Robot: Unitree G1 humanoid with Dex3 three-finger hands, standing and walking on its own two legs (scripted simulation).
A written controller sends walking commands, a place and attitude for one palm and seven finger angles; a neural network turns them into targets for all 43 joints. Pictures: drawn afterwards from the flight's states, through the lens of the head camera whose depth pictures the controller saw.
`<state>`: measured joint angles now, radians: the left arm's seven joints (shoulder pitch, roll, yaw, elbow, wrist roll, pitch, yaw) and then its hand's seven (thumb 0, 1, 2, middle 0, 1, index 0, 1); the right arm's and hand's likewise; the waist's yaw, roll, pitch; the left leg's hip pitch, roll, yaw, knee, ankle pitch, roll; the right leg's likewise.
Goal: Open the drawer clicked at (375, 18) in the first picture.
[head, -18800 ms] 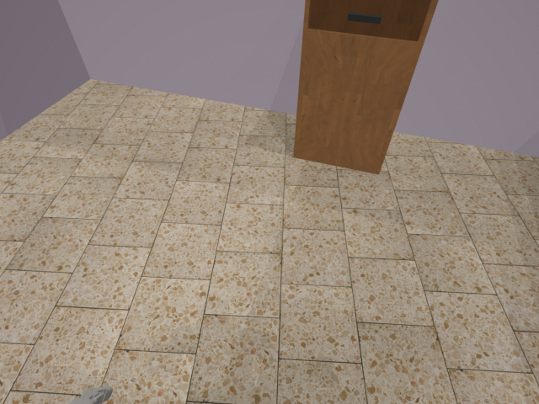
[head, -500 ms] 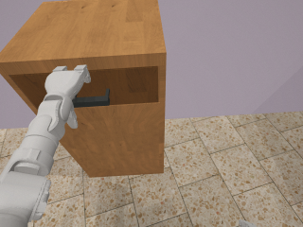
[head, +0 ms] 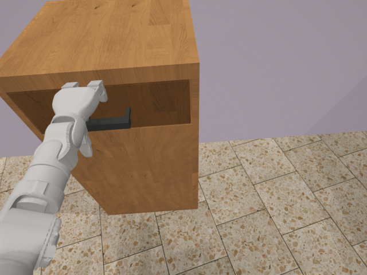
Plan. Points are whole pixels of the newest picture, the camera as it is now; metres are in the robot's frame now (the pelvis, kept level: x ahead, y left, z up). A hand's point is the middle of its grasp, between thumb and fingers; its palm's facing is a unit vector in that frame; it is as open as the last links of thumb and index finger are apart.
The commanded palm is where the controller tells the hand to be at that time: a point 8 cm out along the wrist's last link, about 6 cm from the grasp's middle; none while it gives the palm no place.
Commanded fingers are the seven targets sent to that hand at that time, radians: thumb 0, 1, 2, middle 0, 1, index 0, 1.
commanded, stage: re-aim the fingers above the handle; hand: left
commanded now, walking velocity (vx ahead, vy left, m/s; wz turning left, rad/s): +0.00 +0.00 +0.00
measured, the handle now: (107, 118) +0.49 +0.23 +0.04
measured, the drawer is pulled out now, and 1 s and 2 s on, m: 0.00 0.00 0.00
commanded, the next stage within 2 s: lower the fingers behind the handle in 1.16 s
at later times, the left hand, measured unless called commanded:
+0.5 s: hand (79, 133) +0.39 +0.25 +0.10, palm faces -0.03 -0.01 -1.00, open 13.8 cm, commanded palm +0.39 +0.24 +0.16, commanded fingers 0.00 -0.50 0.30 -0.30 -1.20 -0.30 -1.20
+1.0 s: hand (90, 131) +0.41 +0.24 +0.08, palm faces -0.06 -0.03 -1.00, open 13.8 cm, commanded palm +0.40 +0.24 +0.16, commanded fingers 0.00 -0.50 0.30 -0.30 -1.20 -0.30 -1.20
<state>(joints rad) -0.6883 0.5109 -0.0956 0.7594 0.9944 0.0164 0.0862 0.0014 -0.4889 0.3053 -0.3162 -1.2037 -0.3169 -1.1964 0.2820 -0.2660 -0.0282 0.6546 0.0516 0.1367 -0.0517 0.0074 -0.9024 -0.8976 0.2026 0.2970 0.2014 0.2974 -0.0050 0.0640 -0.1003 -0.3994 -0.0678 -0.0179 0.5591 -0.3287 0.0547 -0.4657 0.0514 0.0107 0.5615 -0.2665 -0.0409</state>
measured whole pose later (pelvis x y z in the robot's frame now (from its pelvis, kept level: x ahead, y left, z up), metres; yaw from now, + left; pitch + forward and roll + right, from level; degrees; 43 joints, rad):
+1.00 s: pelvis +0.01 +0.00 +0.00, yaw +0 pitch +9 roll +0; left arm -0.53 0.50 -0.11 0.56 0.96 -0.01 0.04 0.00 -0.49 0.31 -0.32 -1.20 -0.32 -1.20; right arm 0.31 -0.27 -0.04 0.66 0.05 0.14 -0.06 0.01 -0.90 -0.90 0.20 0.30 0.20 0.30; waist 0.01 0.07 -0.09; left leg -0.37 -0.07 -0.02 0.55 -0.34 0.06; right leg -0.43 0.05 0.01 0.55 -0.27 -0.04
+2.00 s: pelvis +0.00 +0.01 -0.01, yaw -1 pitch +12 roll -1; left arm -0.58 0.47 -0.06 0.74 1.04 -0.04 0.22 0.00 -0.49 0.31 -0.31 -1.20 -0.30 -1.17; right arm 0.29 -0.25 -0.04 0.66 0.04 0.13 -0.04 0.01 -0.90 -0.90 0.20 0.30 0.20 0.30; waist -0.02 0.05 -0.11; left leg -0.48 -0.06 -0.01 0.64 -0.37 0.06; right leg -0.54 0.06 0.01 0.62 -0.29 -0.03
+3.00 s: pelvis +0.00 +0.00 -0.01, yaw -1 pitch +15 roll +0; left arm -0.61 0.46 -0.05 0.87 1.06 -0.04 0.29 0.00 -0.49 0.31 -0.30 -1.20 -0.31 -1.20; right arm 0.29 -0.26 -0.04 0.66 0.03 0.11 -0.05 0.01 -0.90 -0.90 0.20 0.30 0.20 0.30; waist -0.04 0.05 -0.14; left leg -0.55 -0.05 0.00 0.69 -0.39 0.05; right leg -0.62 0.07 0.01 0.67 -0.31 -0.04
